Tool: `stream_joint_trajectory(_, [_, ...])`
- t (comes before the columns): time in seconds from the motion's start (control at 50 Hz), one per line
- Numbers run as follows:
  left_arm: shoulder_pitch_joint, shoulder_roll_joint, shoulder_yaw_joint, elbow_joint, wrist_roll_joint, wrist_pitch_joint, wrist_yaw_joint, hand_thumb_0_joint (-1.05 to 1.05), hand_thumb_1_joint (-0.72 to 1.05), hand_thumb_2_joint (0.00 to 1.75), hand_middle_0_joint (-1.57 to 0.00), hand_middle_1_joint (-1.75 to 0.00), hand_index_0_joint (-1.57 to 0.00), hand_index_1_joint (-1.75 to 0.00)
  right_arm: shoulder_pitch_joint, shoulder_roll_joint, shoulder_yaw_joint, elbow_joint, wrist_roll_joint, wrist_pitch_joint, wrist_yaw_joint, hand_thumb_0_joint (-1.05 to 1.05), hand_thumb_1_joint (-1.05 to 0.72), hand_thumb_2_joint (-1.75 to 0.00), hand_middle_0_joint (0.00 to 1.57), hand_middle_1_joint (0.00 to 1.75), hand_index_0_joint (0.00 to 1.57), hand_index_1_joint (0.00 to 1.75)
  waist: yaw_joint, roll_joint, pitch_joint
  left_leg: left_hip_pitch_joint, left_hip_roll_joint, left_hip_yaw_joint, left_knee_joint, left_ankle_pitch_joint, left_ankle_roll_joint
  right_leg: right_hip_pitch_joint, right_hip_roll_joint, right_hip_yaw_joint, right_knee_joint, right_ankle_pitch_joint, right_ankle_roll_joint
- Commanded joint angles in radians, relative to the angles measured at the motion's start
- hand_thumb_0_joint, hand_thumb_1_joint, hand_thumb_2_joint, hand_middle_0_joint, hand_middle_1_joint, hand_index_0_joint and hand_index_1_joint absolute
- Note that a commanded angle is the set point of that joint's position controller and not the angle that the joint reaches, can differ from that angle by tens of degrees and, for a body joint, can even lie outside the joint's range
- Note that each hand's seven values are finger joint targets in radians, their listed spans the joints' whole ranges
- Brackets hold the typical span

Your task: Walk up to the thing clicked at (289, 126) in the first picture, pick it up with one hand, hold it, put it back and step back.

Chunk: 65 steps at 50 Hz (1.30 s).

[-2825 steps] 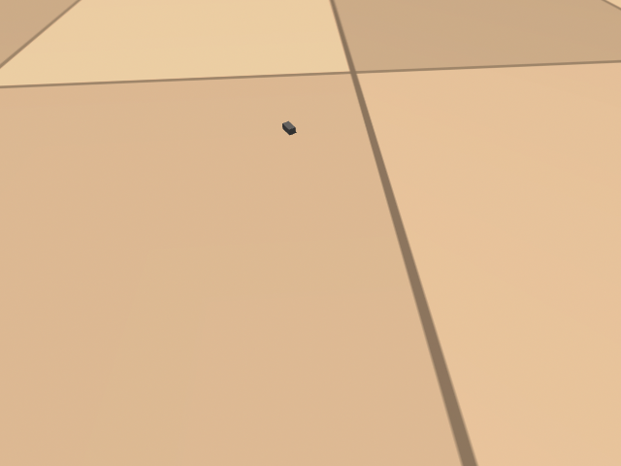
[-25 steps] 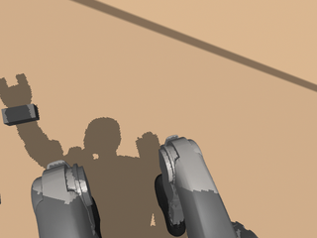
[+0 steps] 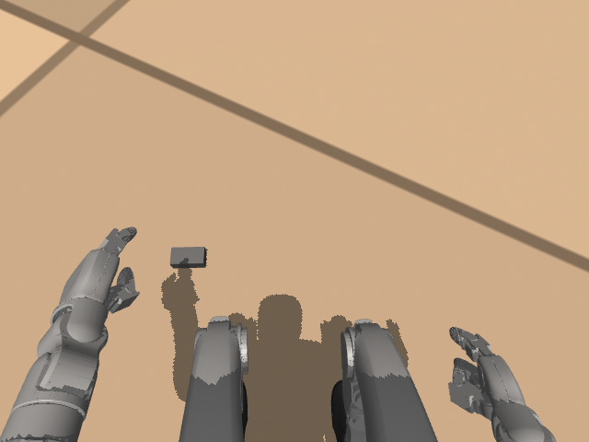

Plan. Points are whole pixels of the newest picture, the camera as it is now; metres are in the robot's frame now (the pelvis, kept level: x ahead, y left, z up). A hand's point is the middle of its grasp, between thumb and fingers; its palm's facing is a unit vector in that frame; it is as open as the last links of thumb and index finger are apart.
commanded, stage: home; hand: left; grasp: from above
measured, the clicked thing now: (188, 257) +0.51 +0.26 -0.49
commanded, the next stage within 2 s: none
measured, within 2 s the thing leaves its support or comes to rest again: neither
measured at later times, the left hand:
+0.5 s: hand (85, 328) +0.25 +0.21 +0.11, palm faces +0.13 -0.97 -0.23, open 7.4 cm
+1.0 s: hand (59, 367) +0.22 +0.19 +0.16, palm faces +0.14 -0.97 -0.20, open 7.4 cm
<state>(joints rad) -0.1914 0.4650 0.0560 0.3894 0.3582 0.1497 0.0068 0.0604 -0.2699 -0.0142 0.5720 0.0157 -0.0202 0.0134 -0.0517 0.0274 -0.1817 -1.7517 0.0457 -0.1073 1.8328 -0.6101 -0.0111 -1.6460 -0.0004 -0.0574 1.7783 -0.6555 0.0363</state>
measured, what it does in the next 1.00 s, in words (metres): rises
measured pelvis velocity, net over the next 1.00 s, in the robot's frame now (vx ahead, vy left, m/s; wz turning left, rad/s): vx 0.08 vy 0.00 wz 0.10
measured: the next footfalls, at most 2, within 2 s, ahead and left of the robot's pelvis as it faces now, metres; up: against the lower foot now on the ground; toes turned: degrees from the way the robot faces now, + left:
none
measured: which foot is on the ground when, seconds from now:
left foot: down 0.00-1.00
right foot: down 0.00-1.00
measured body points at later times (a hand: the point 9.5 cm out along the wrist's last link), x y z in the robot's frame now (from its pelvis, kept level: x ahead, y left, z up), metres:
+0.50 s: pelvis +0.06 +0.00 +0.17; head +0.12 +0.03 +0.62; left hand +0.24 +0.26 +0.12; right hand +0.23 -0.23 +0.10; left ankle +0.09 +0.12 -0.48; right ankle +0.08 -0.14 -0.48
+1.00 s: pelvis +0.08 +0.00 +0.20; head +0.09 +0.01 +0.65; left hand +0.21 +0.24 +0.17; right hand +0.28 -0.23 +0.15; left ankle +0.09 +0.12 -0.48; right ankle +0.08 -0.14 -0.48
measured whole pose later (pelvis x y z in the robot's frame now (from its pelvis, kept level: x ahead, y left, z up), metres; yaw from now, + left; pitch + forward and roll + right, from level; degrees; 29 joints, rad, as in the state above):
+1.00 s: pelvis +0.08 +0.00 +0.20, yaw +6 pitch +9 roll -3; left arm 0.49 0.22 0.03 -0.12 -0.04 0.46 0.02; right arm 0.26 -0.22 0.03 0.53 0.00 -0.24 -0.18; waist -0.04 0.05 -0.16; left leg -0.70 0.04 -0.06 1.00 -0.47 -0.02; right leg -0.60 -0.02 -0.06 0.93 -0.50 0.02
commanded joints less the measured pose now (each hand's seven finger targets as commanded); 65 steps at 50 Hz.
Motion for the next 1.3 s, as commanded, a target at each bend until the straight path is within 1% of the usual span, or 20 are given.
stream_joint_trajectory(0.0, [-0.075,0.127,0.069,-0.277,-0.111,0.023,0.047,0.0,0.9,0.9,-0.2,-0.3,-0.2,-0.3,0.063,-0.142,-0.05,-0.111,0.017,-0.055,-0.042,0.0,-0.9,-0.9,0.2,0.3,0.2,0.3,-0.026,0.119,-0.456,0.56,-0.014,0.009,-0.385,0.004,0.033,0.308,0.025,0.008,-0.351,0.093,-0.058])
stream_joint_trajectory(0.06, [-0.009,0.096,0.078,-0.33,-0.19,0.065,0.058,0.0,0.9,0.9,-0.2,-0.3,-0.2,-0.3,0.048,-0.131,-0.037,-0.122,0.019,-0.076,-0.063,0.0,-0.9,-0.9,0.2,0.3,0.2,0.3,-0.026,0.127,-0.425,0.643,-0.013,0.003,-0.462,0.009,0.03,0.382,0.021,0.015,-0.416,0.099,-0.055])
stream_joint_trajectory(0.12, [0.087,0.06,0.08,-0.351,-0.247,0.102,0.07,0.0,0.9,0.9,-0.2,-0.3,-0.2,-0.3,0.056,-0.113,-0.023,-0.131,0.023,-0.092,-0.082,0.0,-0.9,-0.9,0.2,0.3,0.2,0.3,-0.031,0.112,-0.367,0.7,-0.017,-0.008,-0.543,0.005,0.029,0.464,0.02,0.019,-0.493,0.101,-0.053])
stream_joint_trajectory(0.14, [0.13,0.033,0.066,-0.371,-0.264,0.118,0.072,0.0,0.9,0.9,-0.2,-0.3,-0.2,-0.3,0.064,-0.105,-0.021,-0.133,0.024,-0.097,-0.09,0.0,-0.9,-0.9,0.2,0.3,0.2,0.3,-0.029,0.095,-0.36,0.731,-0.015,0.006,-0.559,0.045,0.028,0.505,0.02,0.021,-0.53,0.131,-0.054])
stream_joint_trajectory(0.18, [0.163,0.015,0.077,-0.414,-0.298,0.147,0.079,0.0,0.9,0.9,-0.2,-0.3,-0.2,-0.3,0.084,-0.097,-0.01,-0.144,0.027,-0.108,-0.104,0.0,-0.9,-0.9,0.2,0.3,0.2,0.3,-0.026,0.099,-0.379,0.803,-0.016,0.005,-0.603,0.103,0.025,0.582,0.02,0.02,-0.571,0.183,-0.053])
stream_joint_trajectory(0.2, [0.201,-0.009,0.065,-0.421,-0.312,0.162,0.081,0.0,0.9,0.9,-0.2,-0.3,-0.2,-0.3,0.094,-0.091,-0.007,-0.137,0.026,-0.113,-0.113,0.0,-0.9,-0.9,0.2,0.3,0.2,0.3,-0.027,0.102,-0.358,0.827,-0.015,0.012,-0.624,0.145,0.023,0.611,0.02,0.02,-0.595,0.219,-0.053])
stream_joint_trajectory(0.22, [0.225,-0.006,0.08,-0.439,-0.327,0.175,0.085,0.0,0.9,0.9,-0.2,-0.3,-0.2,-0.3,0.101,-0.09,-0.003,-0.142,0.026,-0.12,-0.123,0.0,-0.9,-0.9,0.2,0.3,0.2,0.3,-0.023,0.1,-0.354,0.856,-0.015,0.013,-0.644,0.176,0.023,0.643,0.022,0.016,-0.617,0.242,-0.052])
stream_joint_trajectory(0.26, [0.292,-0.055,0.065,-0.442,-0.357,0.196,0.085,0.0,0.9,0.9,-0.2,-0.3,-0.2,-0.3,0.115,-0.076,0.009,-0.139,0.024,-0.135,-0.143,0.0,-0.9,-0.9,0.2,0.3,0.2,0.3,-0.031,0.076,-0.295,0.883,-0.016,0.013,-0.693,0.202,0.022,0.705,0.023,0.013,-0.67,0.266,-0.05])
stream_joint_trajectory(0.3, [0.326,-0.063,0.078,-0.478,-0.38,0.209,0.084,0.0,0.9,0.9,-0.2,-0.3,-0.2,-0.3,0.127,-0.074,0.011,-0.14,0.021,-0.15,-0.16,0.0,-0.9,-0.9,0.2,0.3,0.2,0.3,-0.021,0.091,-0.271,0.935,-0.015,0.014,-0.745,0.222,0.02,0.754,0.023,0.012,-0.715,0.284,-0.049])
stream_joint_trajectory(0.34, [0.377,-0.083,0.072,-0.513,-0.394,0.224,0.081,0.0,0.9,0.9,-0.2,-0.3,-0.2,-0.3,0.148,-0.067,0.013,-0.148,0.018,-0.164,-0.174,0.0,-0.9,-0.9,0.2,0.3,0.2,0.3,-0.027,0.098,-0.25,0.987,-0.017,0.023,-0.785,0.268,0.018,0.807,0.025,0.008,-0.764,0.32,-0.047])
stream_joint_trajectory(0.4, [0.488,-0.107,0.074,-0.565,-0.415,0.243,0.08,0.0,0.9,0.9,-0.2,-0.3,-0.2,-0.3,0.167,-0.058,0.018,-0.166,0.015,-0.18,-0.19,0.0,-0.9,-0.9,0.2,0.3,0.2,0.3,-0.013,0.085,-0.218,1.054,-0.022,0.04,-0.842,0.323,0.017,0.896,0.028,0.0,-0.83,0.365,-0.045])
stream_joint_trajectory(0.52, [0.645,-0.145,0.046,-0.668,-0.415,0.267,0.066,0.0,0.9,0.9,-0.2,-0.3,-0.2,-0.3,0.184,-0.048,0.012,-0.199,0.006,-0.208,-0.209,0.0,-0.9,-0.9,0.2,0.3,0.2,0.3,0.001,0.068,-0.129,1.132,-0.027,0.048,-0.937,0.378,0.014,0.984,0.034,-0.018,-0.927,0.404,-0.044])
stream_joint_trajectory(0.58, [0.671,-0.156,0.035,-0.705,-0.416,0.272,0.054,0.0,0.9,0.9,-0.2,-0.3,-0.2,-0.3,0.182,-0.051,0.007,-0.205,0.0,-0.221,-0.211,0.0,-0.9,-0.9,0.2,0.3,0.2,0.3,-0.008,0.047,-0.095,1.156,-0.027,0.048,-0.963,0.381,0.016,1.01,0.037,-0.025,-0.958,0.402,-0.041])
stream_joint_trajectory(0.62, [0.696,-0.153,0.036,-0.721,-0.413,0.275,0.045,0.0,0.9,0.9,-0.2,-0.3,-0.2,-0.3,0.177,-0.055,0.003,-0.211,-0.001,-0.229,-0.212,0.0,-0.9,-0.9,0.2,0.3,0.2,0.3,0.005,0.035,-0.065,1.159,-0.029,0.048,-0.983,0.363,0.017,1.015,0.037,-0.031,-0.974,0.383,-0.038])
stream_joint_trajectory(0.7, [0.68,-0.155,0.024,-0.723,-0.407,0.274,0.028,0.0,0.9,0.9,-0.2,-0.3,-0.2,-0.3,0.176,-0.066,-0.004,-0.208,-0.007,-0.245,-0.211,0.0,-0.9,-0.9,0.2,0.3,0.2,0.3,-0.009,0.027,-0.046,1.183,-0.033,0.059,-0.995,0.36,0.019,1.018,0.036,-0.03,-0.989,0.378,-0.037])
stream_joint_trajectory(0.88, [0.643,-0.146,0.031,-0.705,-0.397,0.261,0.015,0.0,0.9,0.9,-0.2,-0.3,-0.2,-0.3,0.159,-0.073,-0.004,-0.194,-0.015,-0.272,-0.205,0.0,-0.9,-0.9,0.2,0.3,0.2,0.3,0.0,0.036,-0.038,1.198,-0.04,0.064,-0.996,0.349,0.018,1.029,0.028,-0.024,-0.991,0.373,-0.032])
stream_joint_trajectory(1.08, [0.671,-0.145,0.036,-0.698,-0.398,0.256,0.022,0.0,0.9,0.9,-0.2,-0.3,-0.2,-0.3,0.147,-0.068,0.0,-0.19,-0.016,-0.279,-0.207,0.0,-0.9,-0.9,0.2,0.3,0.2,0.3,0.012,0.005,-0.042,1.179,-0.044,0.075,-0.979,0.339,0.023,1.039,0.024,-0.017,-1.002,0.375,-0.025])
stream_joint_trajectory(1.12, [0.664,-0.137,0.038,-0.713,-0.398,0.255,0.021,0.0,0.9,0.9,-0.2,-0.3,-0.2,-0.3,0.153,-0.071,-0.006,-0.189,-0.015,-0.278,-0.208,0.0,-0.9,-0.9,0.2,0.3,0.2,0.3,0.007,0.024,-0.08,1.202,-0.042,0.074,-0.973,0.381,0.022,1.051,0.023,-0.013,-0.993,0.413,-0.026])
stream_joint_trajectory(1.16, [0.674,-0.137,0.039,-0.697,-0.398,0.255,0.023,0.0,0.9,0.9,-0.2,-0.3,-0.2,-0.3,0.154,-0.071,-0.005,-0.188,-0.015,-0.277,-0.21,0.0,-0.9,-0.9,0.2,0.3,0.2,0.3,0.012,0.007,-0.068,1.19,-0.042,0.076,-0.966,0.397,0.023,1.051,0.023,-0.014,-0.991,0.43,-0.024])
stream_joint_trajectory(1.28, [0.667,-0.14,0.034,-0.691,-0.401,0.259,0.022,0.0,0.9,0.9,-0.2,-0.3,-0.2,-0.3,0.151,-0.071,-0.005,-0.183,-0.014,-0.278,-0.212,0.0,-0.9,-0.9,0.2,0.3,0.2,0.3,0.009,0.002,-0.043,1.181,-0.04,0.075,-0.978,0.346,0.024,1.036,0.024,-0.014,-1.003,0.38,-0.023])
